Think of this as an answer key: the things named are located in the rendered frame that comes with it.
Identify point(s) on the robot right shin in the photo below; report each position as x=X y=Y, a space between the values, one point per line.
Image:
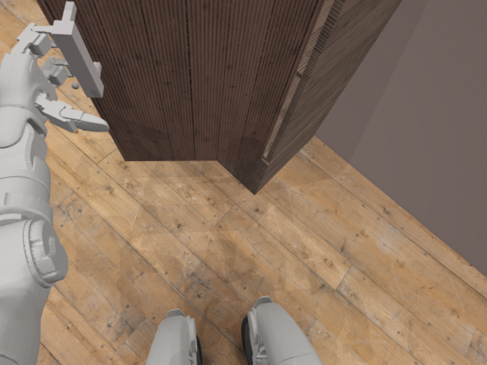
x=259 y=354

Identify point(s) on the left robot upper arm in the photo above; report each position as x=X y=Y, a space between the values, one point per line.
x=32 y=260

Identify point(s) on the cupboard door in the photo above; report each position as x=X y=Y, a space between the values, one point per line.
x=191 y=80

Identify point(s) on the robot left hand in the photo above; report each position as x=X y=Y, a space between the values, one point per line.
x=22 y=82

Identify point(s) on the robot left forearm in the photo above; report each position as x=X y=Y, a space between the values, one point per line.
x=25 y=178

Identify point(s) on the handle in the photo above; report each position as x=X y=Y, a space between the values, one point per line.
x=69 y=41

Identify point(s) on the robot right thigh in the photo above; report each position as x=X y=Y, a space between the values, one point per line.
x=285 y=343

